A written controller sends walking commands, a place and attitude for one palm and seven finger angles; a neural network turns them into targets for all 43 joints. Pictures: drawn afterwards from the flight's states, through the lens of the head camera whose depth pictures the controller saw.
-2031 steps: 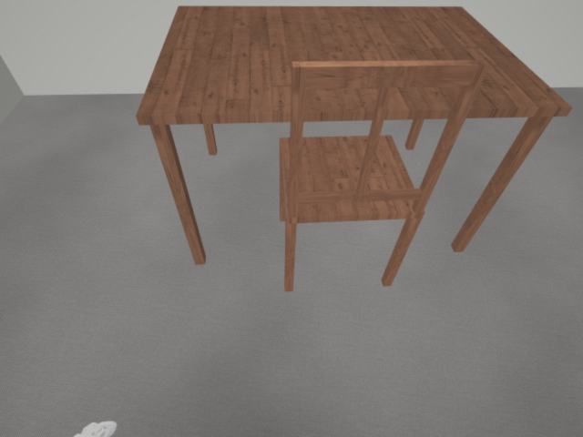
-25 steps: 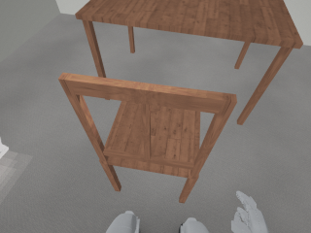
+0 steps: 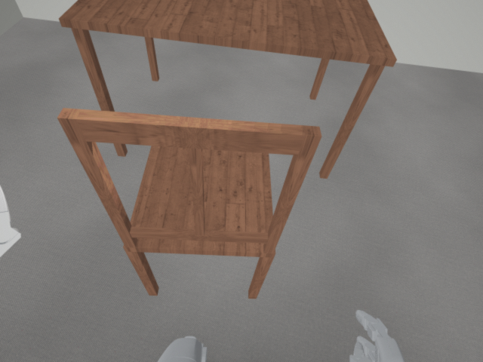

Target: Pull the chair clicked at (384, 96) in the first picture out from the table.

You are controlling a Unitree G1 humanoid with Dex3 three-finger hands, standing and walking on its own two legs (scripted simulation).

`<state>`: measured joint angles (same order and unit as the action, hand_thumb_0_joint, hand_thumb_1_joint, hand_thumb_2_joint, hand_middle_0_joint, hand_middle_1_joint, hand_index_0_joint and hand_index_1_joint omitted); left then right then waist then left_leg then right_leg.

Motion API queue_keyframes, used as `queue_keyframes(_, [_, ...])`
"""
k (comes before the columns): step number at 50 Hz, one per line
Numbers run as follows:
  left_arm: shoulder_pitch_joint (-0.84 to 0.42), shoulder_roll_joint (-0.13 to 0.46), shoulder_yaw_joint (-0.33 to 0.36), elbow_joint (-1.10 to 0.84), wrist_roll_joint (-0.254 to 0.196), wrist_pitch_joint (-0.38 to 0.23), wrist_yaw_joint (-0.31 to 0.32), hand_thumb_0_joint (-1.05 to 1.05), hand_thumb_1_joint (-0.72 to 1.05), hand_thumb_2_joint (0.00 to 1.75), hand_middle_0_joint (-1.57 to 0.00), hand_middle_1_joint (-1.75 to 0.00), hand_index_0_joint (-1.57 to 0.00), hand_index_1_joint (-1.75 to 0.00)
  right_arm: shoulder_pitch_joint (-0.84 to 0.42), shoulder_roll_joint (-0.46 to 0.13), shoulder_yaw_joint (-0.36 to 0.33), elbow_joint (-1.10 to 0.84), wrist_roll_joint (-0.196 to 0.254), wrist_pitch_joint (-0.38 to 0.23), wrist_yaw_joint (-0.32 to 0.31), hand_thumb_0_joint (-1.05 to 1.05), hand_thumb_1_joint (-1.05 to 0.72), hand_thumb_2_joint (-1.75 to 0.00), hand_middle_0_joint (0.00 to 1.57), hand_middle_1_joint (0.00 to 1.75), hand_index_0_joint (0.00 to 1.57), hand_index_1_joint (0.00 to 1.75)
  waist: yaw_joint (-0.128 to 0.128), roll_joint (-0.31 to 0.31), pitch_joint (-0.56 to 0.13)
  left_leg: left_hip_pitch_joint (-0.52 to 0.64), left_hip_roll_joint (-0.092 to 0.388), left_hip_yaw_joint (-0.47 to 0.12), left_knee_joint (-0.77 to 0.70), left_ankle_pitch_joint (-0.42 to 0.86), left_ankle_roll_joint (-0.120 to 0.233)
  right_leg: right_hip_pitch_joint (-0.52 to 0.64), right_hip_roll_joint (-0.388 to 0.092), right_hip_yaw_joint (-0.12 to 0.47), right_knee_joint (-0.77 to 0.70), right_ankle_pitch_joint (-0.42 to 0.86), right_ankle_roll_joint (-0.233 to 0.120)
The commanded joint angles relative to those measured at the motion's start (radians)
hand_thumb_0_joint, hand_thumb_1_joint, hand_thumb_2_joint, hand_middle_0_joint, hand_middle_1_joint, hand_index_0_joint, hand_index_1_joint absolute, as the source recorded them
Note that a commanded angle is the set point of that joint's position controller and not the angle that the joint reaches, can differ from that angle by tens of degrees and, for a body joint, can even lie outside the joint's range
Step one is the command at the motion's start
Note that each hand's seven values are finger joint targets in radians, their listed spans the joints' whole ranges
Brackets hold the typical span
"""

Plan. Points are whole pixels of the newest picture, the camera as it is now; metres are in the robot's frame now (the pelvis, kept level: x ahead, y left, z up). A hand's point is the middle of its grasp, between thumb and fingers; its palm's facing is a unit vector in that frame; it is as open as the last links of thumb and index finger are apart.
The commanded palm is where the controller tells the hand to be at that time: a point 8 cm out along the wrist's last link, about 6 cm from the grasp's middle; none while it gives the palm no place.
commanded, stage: stop stepping back and stand still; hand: left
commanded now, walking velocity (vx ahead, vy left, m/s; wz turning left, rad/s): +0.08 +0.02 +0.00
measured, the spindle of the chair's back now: (198, 197) +0.44 +0.12 -0.06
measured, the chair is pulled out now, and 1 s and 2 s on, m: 0.55 0.55 0.55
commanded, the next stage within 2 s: let the arm hang, fingers relaxed in 0.58 s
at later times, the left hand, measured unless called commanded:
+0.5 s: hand out of the picture +0.16 +0.30 +0.18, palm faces +0.45 -0.74 -0.50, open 7.4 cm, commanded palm +0.11 +0.31 +0.19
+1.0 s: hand out of the picture +0.02 +0.17 -0.16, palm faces -0.02 -0.99 -0.15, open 7.2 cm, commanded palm none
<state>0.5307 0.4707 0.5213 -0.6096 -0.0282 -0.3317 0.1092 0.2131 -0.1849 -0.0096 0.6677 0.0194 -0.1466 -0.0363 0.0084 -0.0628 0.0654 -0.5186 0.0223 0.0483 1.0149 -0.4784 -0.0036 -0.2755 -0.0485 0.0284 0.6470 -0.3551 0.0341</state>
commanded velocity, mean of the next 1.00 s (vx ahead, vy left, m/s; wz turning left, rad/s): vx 0.00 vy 0.00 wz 0.00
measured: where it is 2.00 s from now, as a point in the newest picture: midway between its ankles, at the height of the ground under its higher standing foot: outside the picture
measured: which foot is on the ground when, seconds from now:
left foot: up 0.00-0.02, down 0.04-1.00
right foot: down 0.00-1.00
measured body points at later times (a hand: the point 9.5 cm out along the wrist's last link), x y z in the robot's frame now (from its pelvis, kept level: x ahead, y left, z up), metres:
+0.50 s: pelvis -0.04 +0.01 +0.01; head -0.05 +0.02 +0.46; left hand +0.13 +0.33 +0.21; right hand +0.08 -0.23 -0.08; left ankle +0.03 +0.10 -0.72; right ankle -0.02 -0.12 -0.72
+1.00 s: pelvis -0.03 +0.00 +0.01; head -0.01 +0.03 +0.46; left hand +0.02 +0.23 -0.15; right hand +0.03 -0.25 -0.12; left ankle +0.03 +0.10 -0.72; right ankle -0.02 -0.12 -0.72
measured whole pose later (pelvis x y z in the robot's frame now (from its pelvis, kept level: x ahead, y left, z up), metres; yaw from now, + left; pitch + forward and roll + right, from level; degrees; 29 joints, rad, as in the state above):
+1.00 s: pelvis -0.03 +0.00 +0.01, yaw +0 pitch +0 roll -1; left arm 0.33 0.20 0.00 0.81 0.02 0.06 0.02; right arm 0.26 -0.20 0.01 0.89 -0.03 0.01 0.01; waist -0.02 -0.06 0.03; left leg -0.35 0.00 0.00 0.54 -0.19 0.03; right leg -0.26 -0.01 -0.05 0.52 -0.27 0.00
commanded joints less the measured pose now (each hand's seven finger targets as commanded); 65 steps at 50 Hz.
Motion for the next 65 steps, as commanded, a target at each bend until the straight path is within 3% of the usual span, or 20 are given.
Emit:
queue_keyframes(1, [0.057, 0.182, 0.147, -0.132, -0.025, -0.032, 0.034, 0.00, 0.90, 0.90, -0.20, -0.30, -0.20, -0.30, -0.092, -0.122, -0.045, -0.221, -0.004, -0.049, -0.016, 0.00, -0.90, -0.90, 0.20, 0.30, 0.20, 0.30, -0.029, 0.269, -0.161, 0.353, 0.077, -0.044, -0.696, 0.511, 0.032, -0.035, -0.047, -0.022, 0.162, 0.294, -0.069])
queue_keyframes(2, [0.005, 0.186, 0.120, -0.211, -0.020, -0.042, 0.039, 0.00, 0.90, 0.90, -0.20, -0.30, -0.20, -0.30, -0.057, -0.147, -0.067, -0.208, -0.012, -0.060, -0.011, 0.00, -0.90, -0.90, 0.20, 0.30, 0.20, 0.30, -0.018, 0.357, -0.186, 0.468, 0.218, -0.198, -0.624, 0.667, 0.080, -0.189, -0.014, -0.022, 0.270, -0.088, -0.045])
queue_keyframes(3, [-0.059, 0.208, 0.111, -0.260, -0.020, -0.041, 0.043, 0.00, 0.90, 0.90, -0.20, -0.30, -0.20, -0.30, -0.024, -0.160, -0.075, -0.192, -0.013, -0.070, -0.009, 0.00, -0.90, -0.90, 0.20, 0.30, 0.20, 0.30, -0.027, 0.303, -0.208, 0.395, 0.269, -0.317, -0.623, 0.599, 0.137, -0.183, 0.026, 0.011, 0.383, -0.213, -0.038])
queue_keyframes(4, [0.004, 0.166, 0.081, -0.136, -0.027, -0.015, 0.038, 0.00, 0.90, 0.90, -0.20, -0.30, -0.20, -0.30, -0.014, -0.163, -0.082, -0.190, 0.005, -0.073, -0.011, 0.00, -0.90, -0.90, 0.20, 0.30, 0.20, 0.30, -0.030, 0.208, -0.182, 0.347, 0.290, -0.338, -0.668, 0.453, 0.171, -0.205, 0.047, 0.021, 0.431, -0.228, -0.027])
queue_keyframes(5, [0.016, 0.173, 0.087, -0.161, -0.028, 0.000, 0.040, 0.00, 0.90, 0.90, -0.20, -0.30, -0.20, -0.30, -0.073, -0.136, -0.064, -0.197, -0.023, -0.091, -0.016, 0.00, -0.90, -0.90, 0.20, 0.30, 0.20, 0.30, -0.021, 0.315, -0.176, 0.276, 0.291, -0.390, -0.704, 0.324, 0.176, -0.174, 0.020, 0.048, 0.363, -0.206, -0.022])
queue_keyframes(8, [0.038, 0.228, 0.122, -0.259, -0.004, 0.013, 0.045, 0.00, 0.90, 0.90, -0.20, -0.30, -0.20, -0.30, -0.065, -0.142, -0.051, -0.196, -0.002, -0.097, -0.005, 0.00, -0.90, -0.90, 0.20, 0.30, 0.20, 0.30, -0.003, 0.366, -0.110, 0.194, 0.212, -0.252, -0.688, 0.209, 0.120, -0.013, 0.000, -0.037, 0.004, -0.098, -0.030])
queue_keyframes(12, [0.148, 0.248, 0.164, -0.218, -0.012, 0.005, 0.043, 0.00, 0.90, 0.90, -0.20, -0.30, -0.20, -0.30, -0.044, -0.142, -0.043, -0.201, 0.002, -0.079, -0.011, 0.00, -0.90, -0.90, 0.20, 0.30, 0.20, 0.30, -0.019, 0.181, -0.137, 0.108, 0.100, -0.160, -0.560, -0.042, 0.061, 0.185, -0.031, -0.005, -0.296, 0.119, -0.063])
queue_keyframes(14, [0.118, 0.225, 0.160, -0.130, -0.022, 0.018, 0.042, 0.00, 0.90, 0.90, -0.20, -0.30, -0.20, -0.30, -0.037, -0.144, -0.050, -0.182, 0.001, -0.077, -0.020, 0.00, -0.90, -0.90, 0.20, 0.30, 0.20, 0.30, -0.022, 0.086, -0.109, 0.132, 0.061, -0.117, -0.529, -0.119, 0.035, 0.046, -0.068, 0.050, -0.316, -0.062, -0.091])
queue_keyframes(16, [0.109, 0.174, 0.133, -0.055, -0.026, 0.037, 0.044, 0.00, 0.90, 0.90, -0.20, -0.30, -0.20, -0.30, -0.023, -0.153, -0.065, -0.171, 0.003, -0.070, -0.032, 0.00, -0.90, -0.90, 0.20, 0.30, 0.20, 0.30, -0.027, 0.078, -0.053, 0.213, 0.069, -0.140, -0.549, -0.068, 0.034, -0.102, -0.055, 0.080, -0.327, -0.196, -0.102])
queue_keyframes(20, [-0.012, 0.134, 0.068, 0.029, -0.011, 0.048, 0.047, 0.00, 0.90, 0.90, -0.20, -0.30, -0.20, -0.30, -0.034, -0.150, -0.048, -0.143, 0.004, -0.095, -0.051, 0.00, -0.90, -0.90, 0.20, 0.30, 0.20, 0.30, -0.019, 0.183, -0.067, 0.175, 0.127, -0.214, -0.750, -0.097, 0.054, 0.045, 0.020, 0.002, -0.229, -0.027, -0.048])
queue_keyframes(28, [-0.172, 0.114, -0.055, -0.088, 0.025, 0.070, 0.046, 0.00, 0.90, 0.90, -0.20, -0.30, -0.20, -0.30, -0.085, -0.136, -0.035, -0.143, -0.008, -0.118, -0.048, 0.00, -0.90, -0.90, 0.20, 0.30, 0.20, 0.30, -0.003, 0.050, -0.043, 0.245, 0.072, -0.139, -0.634, -0.010, 0.057, -0.007, -0.036, 0.115, -0.376, -0.050, -0.068])
queue_keyframes(33, [-0.154, 0.151, 0.012, -0.156, 0.017, 0.061, 0.068, 0.00, 0.90, 0.90, -0.20, -0.30, -0.20, -0.30, -0.087, -0.129, -0.029, -0.151, -0.012, -0.114, -0.049, 0.00, -0.90, -0.90, 0.20, 0.30, 0.20, 0.30, 0.003, 0.208, -0.078, 0.275, 0.085, -0.159, -0.684, 0.070, 0.051, 0.044, -0.017, 0.097, -0.326, 0.060, -0.074])
queue_keyframes(34, [-0.102, -0.095, -0.464, 0.742, 0.079, 0.187, -0.072, 0.00, 0.90, 0.90, -0.20, -0.30, -0.20, -0.30, -0.055, -0.267, -0.094, 0.080, -0.010, -0.129, 0.030, 0.00, -0.90, -0.90, 0.20, 0.30, 0.20, 0.30, -0.086, 0.101, -0.028, 0.252, 0.097, -0.195, -0.540, 0.446, 0.060, -0.079, -0.034, -0.031, -0.139, 0.268, -0.066])
queue_keyframes(35, [-0.097, -0.091, -0.380, 0.765, 0.079, 0.294, -0.105, 0.00, 0.90, 0.90, -0.20, -0.30, -0.20, -0.30, -0.012, -0.268, -0.089, 0.092, -0.020, -0.011, 0.038, 0.00, -0.90, -0.90, 0.20, 0.30, 0.20, 0.30, -0.027, 0.119, -0.117, 0.237, 0.129, -0.194, -0.559, 0.515, 0.065, -0.031, -0.055, -0.007, -0.162, 0.233, -0.043])
queue_keyframes(37, [-0.104, -0.131, -0.407, 0.795, 0.067, 0.329, -0.109, 0.00, 0.90, 0.90, -0.20, -0.30, -0.20, -0.30, -0.029, -0.192, -0.058, 0.049, -0.021, 0.048, 0.038, 0.00, -0.90, -0.90, 0.20, 0.30, 0.20, 0.30, -0.010, 0.117, -0.136, 0.161, 0.130, -0.211, -0.574, 0.357, 0.077, -0.004, -0.033, -0.030, -0.143, 0.115, -0.043])
queue_keyframes(43, [-0.243, -0.105, -0.476, 1.094, 0.058, 0.339, -0.099, 0.00, 0.90, 0.90, -0.20, -0.30, -0.20, -0.30, -0.013, -0.172, -0.032, 0.066, -0.046, 0.125, 0.044, 0.00, -0.90, -0.90, 0.20, 0.30, 0.20, 0.30, -0.023, -0.079, -0.068, 0.173, 0.046, -0.202, -0.569, 0.192, 0.062, -0.033, -0.065, 0.053, -0.242, 0.018, -0.100])
queue_keyframes(47, [-0.197, -0.101, -0.500, 1.288, 0.051, 0.338, -0.094, 0.00, 0.90, 0.90, -0.20, -0.30, -0.20, -0.30, -0.005, -0.160, -0.020, 0.128, -0.047, 0.130, 0.041, 0.00, -0.90, -0.90, 0.20, 0.30, 0.20, 0.30, -0.003, 0.184, -0.061, 0.184, 0.055, -0.217, -0.661, 0.142, 0.063, 0.005, -0.026, 0.037, -0.227, 0.024, -0.081])
queue_keyframes(51, [-0.134, -0.139, -0.500, 1.436, 0.045, 0.329, -0.089, 0.00, 0.90, 0.90, -0.20, -0.30, -0.20, -0.30, 0.056, -0.120, -0.019, 0.197, -0.043, 0.129, 0.027, 0.00, -0.90, -0.90, 0.20, 0.30, 0.20, 0.30, -0.003, 0.281, -0.109, 0.257, 0.058, -0.204, -0.672, 0.159, 0.063, 0.042, -0.020, 0.018, -0.244, 0.083, -0.087])
queue_keyframes(57, [-0.120, -0.178, -0.531, 1.567, 0.035, 0.320, -0.085, 0.00, 0.90, 0.90, -0.20, -0.30, -0.20, -0.30, 0.150, -0.090, -0.016, 0.288, -0.028, 0.131, 0.011, 0.00, -0.90, -0.90, 0.20, 0.30, 0.20, 0.30, -0.022, 0.076, -0.086, 0.329, 0.069, -0.175, -0.622, 0.291, 0.065, 0.022, -0.043, 0.020, -0.295, 0.156, -0.090])
queue_keyframes(65, [-0.081, -0.210, -0.544, 1.652, 0.032, 0.322, -0.074, 0.00, 0.90, 0.90, -0.20, -0.30, -0.20, -0.30, 0.184, -0.061, -0.009, 0.363, -0.027, 0.131, 0.006, 0.00, -0.90, -0.90, 0.20, 0.30, 0.20, 0.30, -0.018, 0.044, -0.012, 0.320, 0.070, -0.159, -0.638, 0.308, 0.071, -0.001, -0.044, 0.019, -0.301, 0.152, -0.090])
